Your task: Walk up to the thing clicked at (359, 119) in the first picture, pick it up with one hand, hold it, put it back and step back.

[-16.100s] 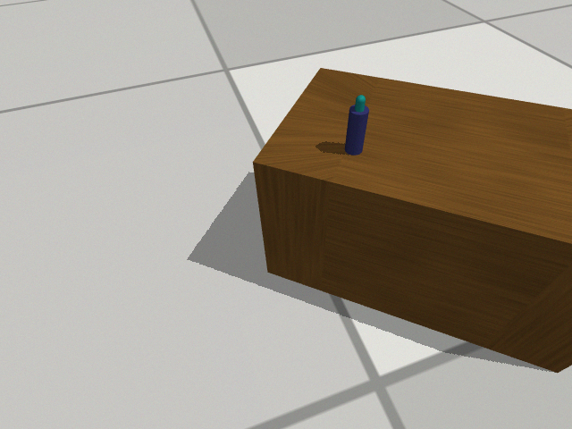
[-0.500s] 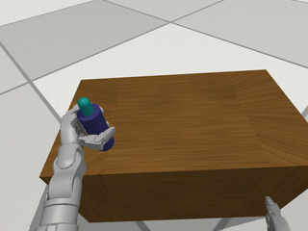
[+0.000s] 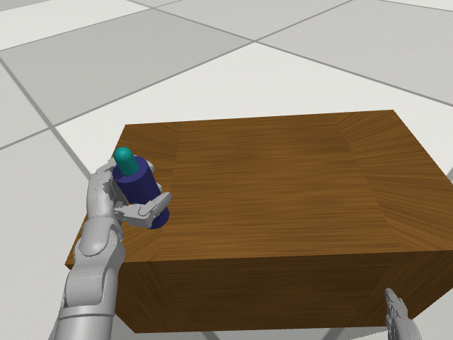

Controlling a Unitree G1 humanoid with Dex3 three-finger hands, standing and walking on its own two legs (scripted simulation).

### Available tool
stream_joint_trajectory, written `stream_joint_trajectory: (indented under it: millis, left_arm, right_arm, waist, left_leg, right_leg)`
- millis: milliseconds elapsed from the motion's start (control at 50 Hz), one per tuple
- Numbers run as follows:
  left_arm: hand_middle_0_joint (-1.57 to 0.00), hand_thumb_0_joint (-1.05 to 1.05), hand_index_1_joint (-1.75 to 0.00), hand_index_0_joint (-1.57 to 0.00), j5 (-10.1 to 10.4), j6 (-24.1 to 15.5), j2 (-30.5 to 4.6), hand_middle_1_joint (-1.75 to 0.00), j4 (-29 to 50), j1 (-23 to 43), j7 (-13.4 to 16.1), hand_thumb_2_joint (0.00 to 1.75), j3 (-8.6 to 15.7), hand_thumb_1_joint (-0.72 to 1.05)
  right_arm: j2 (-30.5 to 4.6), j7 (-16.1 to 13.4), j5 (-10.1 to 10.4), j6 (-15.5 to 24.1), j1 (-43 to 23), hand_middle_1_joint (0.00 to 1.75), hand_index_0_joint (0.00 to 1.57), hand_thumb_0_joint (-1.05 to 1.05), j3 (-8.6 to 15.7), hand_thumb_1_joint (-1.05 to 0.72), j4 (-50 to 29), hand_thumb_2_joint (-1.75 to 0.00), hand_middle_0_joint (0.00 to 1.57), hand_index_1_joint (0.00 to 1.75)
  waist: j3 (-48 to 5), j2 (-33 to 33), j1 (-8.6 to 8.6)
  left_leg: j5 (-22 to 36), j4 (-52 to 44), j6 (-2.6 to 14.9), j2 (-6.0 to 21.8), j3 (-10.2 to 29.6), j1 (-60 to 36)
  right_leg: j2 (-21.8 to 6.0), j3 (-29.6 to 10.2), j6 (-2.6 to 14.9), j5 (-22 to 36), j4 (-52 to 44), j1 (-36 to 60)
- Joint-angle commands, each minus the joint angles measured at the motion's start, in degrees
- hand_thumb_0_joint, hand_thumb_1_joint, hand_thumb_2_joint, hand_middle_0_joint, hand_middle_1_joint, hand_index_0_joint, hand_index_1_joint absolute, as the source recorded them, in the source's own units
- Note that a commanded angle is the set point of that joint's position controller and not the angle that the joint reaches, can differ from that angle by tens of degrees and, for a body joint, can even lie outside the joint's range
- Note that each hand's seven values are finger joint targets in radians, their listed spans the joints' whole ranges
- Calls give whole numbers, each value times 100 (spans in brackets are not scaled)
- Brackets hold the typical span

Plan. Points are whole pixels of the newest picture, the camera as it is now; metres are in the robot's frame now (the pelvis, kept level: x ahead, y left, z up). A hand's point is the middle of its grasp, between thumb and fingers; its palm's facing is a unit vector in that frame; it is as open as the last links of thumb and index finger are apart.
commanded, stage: hold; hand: left
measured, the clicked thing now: (140, 188) +0.32 +0.17 +0.16
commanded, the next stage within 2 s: none
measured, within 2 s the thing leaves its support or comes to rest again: neither
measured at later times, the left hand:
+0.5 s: hand (144, 188) +0.34 +0.17 +0.14, palm faces +0.16 -0.99 +0.00, open 8.3 cm
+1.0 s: hand (145, 184) +0.34 +0.17 +0.14, palm faces +0.17 -0.99 -0.01, open 8.3 cm
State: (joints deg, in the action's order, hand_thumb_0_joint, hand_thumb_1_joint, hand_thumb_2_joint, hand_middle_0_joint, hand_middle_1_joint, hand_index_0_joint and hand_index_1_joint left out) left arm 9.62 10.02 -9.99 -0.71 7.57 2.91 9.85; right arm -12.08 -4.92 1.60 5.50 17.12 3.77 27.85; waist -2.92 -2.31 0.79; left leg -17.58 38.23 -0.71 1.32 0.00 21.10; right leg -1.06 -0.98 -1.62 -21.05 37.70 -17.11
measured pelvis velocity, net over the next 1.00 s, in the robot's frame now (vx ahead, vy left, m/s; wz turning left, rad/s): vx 0.01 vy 0.00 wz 0.01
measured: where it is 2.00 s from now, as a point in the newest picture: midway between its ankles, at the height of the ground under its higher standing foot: outside the picture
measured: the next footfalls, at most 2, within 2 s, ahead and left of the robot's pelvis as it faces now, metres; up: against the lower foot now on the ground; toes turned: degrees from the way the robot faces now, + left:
none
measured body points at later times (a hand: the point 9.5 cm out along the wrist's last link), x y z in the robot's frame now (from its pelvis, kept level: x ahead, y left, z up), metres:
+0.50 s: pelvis +0.00 +0.00 +0.01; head -0.01 -0.01 +0.46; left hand +0.32 +0.22 +0.14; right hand +0.16 -0.26 -0.07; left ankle +0.03 +0.13 -0.72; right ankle -0.01 -0.14 -0.72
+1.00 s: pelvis +0.01 +0.00 +0.01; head +0.00 -0.01 +0.46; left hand +0.33 +0.22 +0.15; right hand +0.17 -0.26 -0.07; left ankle +0.03 +0.13 -0.72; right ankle -0.01 -0.14 -0.72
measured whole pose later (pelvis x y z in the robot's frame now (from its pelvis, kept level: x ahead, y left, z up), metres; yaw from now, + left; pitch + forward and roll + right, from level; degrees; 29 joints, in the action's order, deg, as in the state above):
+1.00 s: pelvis +0.01 +0.00 +0.01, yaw +0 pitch +0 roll +0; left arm 9.5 12.0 -9.5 -0.6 8.1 2.5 10.3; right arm -12.3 -4.2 1.2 8.1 13.5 5.0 34.5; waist -1.5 -2.4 0.9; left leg -16.0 33.2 -0.6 1.1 0.2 17.0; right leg -1.3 -0.6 -1.7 -19.3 32.2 -12.7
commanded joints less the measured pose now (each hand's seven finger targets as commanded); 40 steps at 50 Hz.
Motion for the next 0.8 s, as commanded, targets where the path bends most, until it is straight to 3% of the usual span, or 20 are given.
stream_joint_trajectory:
  millis: [0, 40, 100, 140, 160, 180, 200, 240, 340, 380, 420, 440, 480, 520, 540, 580, 600, 660, 740, 780]
  left_arm:
    - [-133, 0, -147, -136, 146, -364, -745, -147, 1663, 2050, 28, 127, 316, 19]
    - [-134, 0, -146, -136, 120, -286, -633, -146, 1409, 1986, 14, 125, 232, 17]
    - [-134, 0, -147, -137, 62, -354, -755, -147, 1888, 2297, 19, 127, 199, 19]
    - [-133, 0, -146, -136, 70, -376, -842, -146, 1899, 2259, 41, 126, 340, 20]
    - [-131, 0, -145, -134, 86, -381, -756, -145, 1897, 2229, 43, 125, 270, 20]
    - [-132, 0, -145, -134, 101, -379, -904, -145, 1975, 2207, 58, 126, 421, 21]
    - [-132, 0, -145, -135, 70, -324, -702, -146, 1503, 2012, 46, 125, 293, 21]
    - [-132, 0, -146, -134, 72, -343, -853, -146, 1563, 2161, 50, 126, 423, 19]
    - [-133, 0, -146, -136, 84, -373, -739, -146, 1956, 2230, 24, 126, 221, 18]
    - [-133, 0, -146, -135, 77, -291, -578, -146, 1373, 1970, 0, 125, 153, 17]
    - [-132, 0, -145, -135, 98, -330, -850, -145, 1556, 2185, -1, 125, 386, 18]
    - [-133, 0, -146, -135, 91, -292, -683, -145, 1216, 2044, -11, 125, 303, 16]
    - [-134, 0, -146, -136, 67, -408, -883, -146, 1964, 2435, 5, 126, 358, 18]
    - [-133, 0, -146, -136, 77, -403, -713, -147, 1597, 1980, 13, 126, 302, 17]
    - [-132, 0, -146, -135, 113, -418, -781, -146, 1678, 1977, 25, 125, 417, 18]
    - [-131, 0, -145, -134, 94, -424, -723, -145, 1555, 1959, 22, 125, 360, 17]
    - [-131, 0, -145, -133, 86, -455, -862, -145, 1928, 2139, 27, 125, 416, 18]
    - [-133, 0, -147, -135, 37, -413, -571, -147, 1667, 1972, 9, 126, 113, 16]
    - [-133, 0, -148, -135, 54, -425, -951, -148, 1903, 2221, -6, 129, 419, 19]
    - [-133, 0, -148, -136, 64, -353, -644, -148, 1648, 1958, -28, 128, 190, 19]
  right_arm:
    - [-692, -21, 12, 368, -538, 5, 5, 0, 355, 51, -733, -6, 5, 5]
    - [-666, -4, 3, 400, -634, 5, 5, 0, 308, 51, -811, -6, 5, 5]
    - [-634, -5, 1, 444, -756, 5, 5, 0, 277, 52, -895, -6, 5, 5]
    - [-638, -8, -6, 464, -657, 5, 5, 0, 309, 51, -724, -6, 5, 5]
    - [-629, -7, -8, 476, -603, 5, 5, 0, 309, 51, -730, -6, 5, 5]
    - [-772, -29, -16, 491, -685, 5, 5, 0, 427, 51, -715, -6, 5, 5]
    - [-794, -19, -21, 515, -674, 5, 5, 0, 427, 51, -804, -6, 5, 5]
    - [-764, -15, -12, 503, -645, 5, 5, 0, 418, 51, -590, -6, 5, 5]
    - [-605, 15, -10, 569, -823, 5, 5, 0, 290, 51, -542, -6, 5, 5]
    - [-709, -3, -18, 583, -875, 5, 5, 0, 356, 51, -536, -6, 5, 5]
    - [-836, 16, -14, 582, -882, 5, 5, 0, 473, 51, -298, -6, 5, 5]
    - [-799, 13, -4, 597, -886, 5, 5, 0, 431, 51, -471, -6, 5, 5]
    - [-695, 29, -19, 584, -830, 5, 5, 0, 378, 51, -455, -6, 5, 5]
    - [-725, 11, -15, 595, -729, 5, 5, 0, 413, 51, -511, -6, 5, 5]
    - [-769, 27, -16, 602, -726, 5, 5, 0, 428, 51, -484, -6, 5, 5]
    - [-846, 18, -14, 597, -738, 5, 5, 0, 515, 51, -438, -6, 5, 5]
    - [-700, 34, -15, 570, -705, 5, 5, 0, 411, 51, -366, -6, 5, 5]
    - [-716, 30, -33, 610, -900, 5, 5, 0, 425, 51, -496, -6, 5, 5]
    - [-772, 40, -18, 584, -917, 5, 5, 0, 443, 51, -312, -6, 5, 5]
    - [-707, 52, -27, 578, -816, 5, 5, 0, 398, 51, -246, -6, 5, 5]
  waist:
    - [-1079, 76, -60]
    - [-1078, 269, 4]
    - [-1024, 128, 1]
    - [-1186, 144, -24]
    - [-1292, 132, -20]
    - [-1196, 140, -38]
    - [-1085, 333, 50]
    - [-1097, 110, 23]
    - [-1128, -16, -55]
    - [-1039, 269, 30]
    - [-1010, 131, -1]
    - [-951, 207, 17]
    - [-1311, 104, -27]
    - [-1197, 234, 14]
    - [-1159, 255, -41]
    - [-1192, 271, -6]
    - [-1307, 33, -77]
    - [-1109, 128, 33]
    - [-1254, -105, -50]
    - [-1139, 135, 5]
  left_leg:
    - [1113, -573, 107, -57, -120, -898]
    - [1121, -612, 120, -44, -101, -962]
    - [920, -704, 110, -59, -108, -1001]
    - [1052, -685, 104, -51, -94, -1089]
    - [1236, -639, 110, -59, -100, -1153]
    - [1150, -656, 107, -67, -110, -1087]
    - [1100, -677, 119, -47, -102, -1063]
    - [1104, -706, 114, -65, -113, -1107]
    - [1159, -756, 92, -59, -86, -1126]
    - [1206, -761, 123, -54, -83, -1126]
    - [1171, -770, 111, -65, -99, -1079]
    - [1152, -787, 109, -53, -99, -1106]
    - [1301, -774, 99, -54, -83, -1281]
    - [1297, -781, 111, -49, -82, -1286]
    - [1327, -775, 114, -58, -86, -1201]
    - [1442, -766, 113, -52, -100, -1277]
    - [1552, -763, 98, -51, -94, -1312]
    - [1449, -804, 85, -33, -83, -1299]
    - [1319, -879, 72, -41, -68, -1358]
    - [1442, -859, 91, -27, -56, -1320]
  right_leg:
    - [137, 275, 95, 1390, -680, -53]
    - [145, 292, 85, 1391, -715, -31]
    - [142, 296, 98, 1183, -803, -68]
    - [141, 297, 100, 1288, -772, 23]
    - [129, 285, 93, 1472, -762, 92]
    - [135, 281, 87, 1401, -783, 63]
    - [153, 285, 77, 1366, -806, 46]
    - [129, 261, 91, 1390, -823, 43]
    - [149, 316, 119, 1382, -850, 120]
    - [151, 307, 88, 1466, -899, 118]
    - [135, 276, 103, 1467, -886, 78]
    - [148, 294, 103, 1423, -914, 57]
    - [152, 304, 115, 1529, -901, 172]
    - [161, 323, 94, 1514, -929, 195]
    - [156, 314, 93, 1552, -925, 277]
    - [158, 301, 91, 1675, -889, 260]
    - [152, 291, 110, 1762, -864, 292]
    - [175, 320, 104, 1651, -926, 214]
    - [164, 309, 141, 1525, -964, 246]
    - [177, 336, 123, 1646, -973, 283]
